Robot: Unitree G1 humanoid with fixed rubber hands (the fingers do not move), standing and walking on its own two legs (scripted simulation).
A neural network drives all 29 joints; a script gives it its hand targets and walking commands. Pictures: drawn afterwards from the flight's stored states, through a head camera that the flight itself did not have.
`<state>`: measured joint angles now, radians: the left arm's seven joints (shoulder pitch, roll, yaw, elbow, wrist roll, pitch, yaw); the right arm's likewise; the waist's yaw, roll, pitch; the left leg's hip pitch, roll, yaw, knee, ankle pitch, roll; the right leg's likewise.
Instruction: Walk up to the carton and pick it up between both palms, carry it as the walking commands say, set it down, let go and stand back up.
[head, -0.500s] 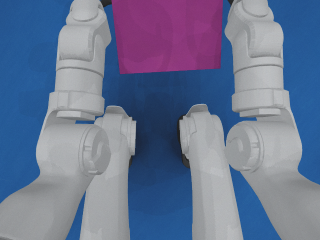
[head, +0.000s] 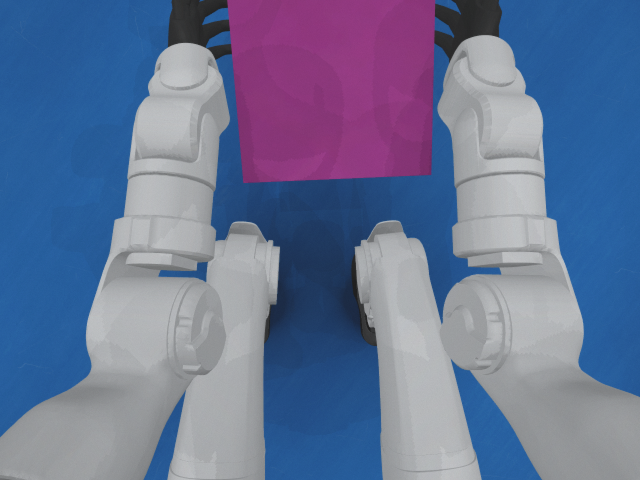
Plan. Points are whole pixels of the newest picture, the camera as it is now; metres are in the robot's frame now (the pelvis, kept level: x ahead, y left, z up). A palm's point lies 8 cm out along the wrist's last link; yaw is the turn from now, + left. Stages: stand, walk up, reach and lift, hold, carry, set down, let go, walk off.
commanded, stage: reach and lift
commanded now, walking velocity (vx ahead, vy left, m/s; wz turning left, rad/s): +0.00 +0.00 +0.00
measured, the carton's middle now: (329, 55) +0.54 -0.01 -0.15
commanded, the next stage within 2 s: none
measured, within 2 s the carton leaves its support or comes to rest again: neither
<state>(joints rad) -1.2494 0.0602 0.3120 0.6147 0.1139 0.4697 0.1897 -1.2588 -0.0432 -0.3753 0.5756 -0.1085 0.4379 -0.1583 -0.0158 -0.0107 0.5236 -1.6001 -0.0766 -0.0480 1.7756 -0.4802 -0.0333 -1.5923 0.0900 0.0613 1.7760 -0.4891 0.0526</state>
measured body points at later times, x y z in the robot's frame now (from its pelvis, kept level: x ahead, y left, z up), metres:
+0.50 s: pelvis -0.01 +0.01 +0.05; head +0.28 +0.01 +0.39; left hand +0.51 +0.12 -0.03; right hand +0.51 -0.14 +0.00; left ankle +0.16 +0.12 -0.47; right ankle +0.15 -0.13 -0.47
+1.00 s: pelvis +0.01 +0.00 +0.11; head +0.27 +0.01 +0.47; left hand +0.49 +0.12 +0.04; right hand +0.50 -0.14 +0.06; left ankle +0.16 +0.12 -0.47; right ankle +0.15 -0.13 -0.47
